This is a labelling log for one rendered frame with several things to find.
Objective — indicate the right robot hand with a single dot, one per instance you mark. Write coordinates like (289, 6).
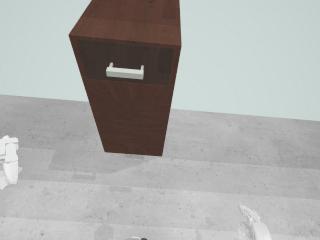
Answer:
(257, 230)

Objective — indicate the cabinet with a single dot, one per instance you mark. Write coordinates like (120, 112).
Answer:
(131, 118)

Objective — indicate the handle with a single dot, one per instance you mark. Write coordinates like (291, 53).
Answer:
(124, 72)

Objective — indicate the drawer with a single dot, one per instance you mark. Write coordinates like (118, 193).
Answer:
(97, 56)

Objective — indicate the left robot hand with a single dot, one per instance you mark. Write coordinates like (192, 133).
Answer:
(9, 162)

